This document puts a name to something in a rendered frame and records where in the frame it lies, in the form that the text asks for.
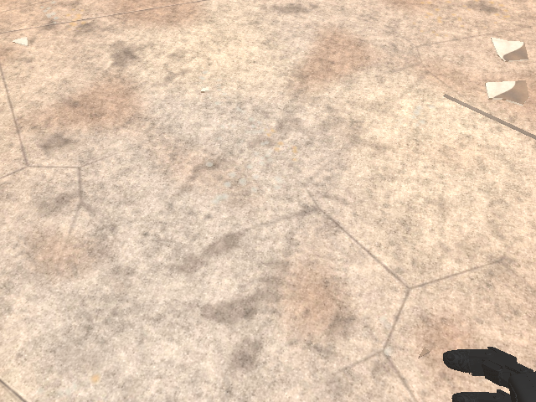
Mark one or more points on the right robot hand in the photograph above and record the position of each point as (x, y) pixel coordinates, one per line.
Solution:
(497, 366)

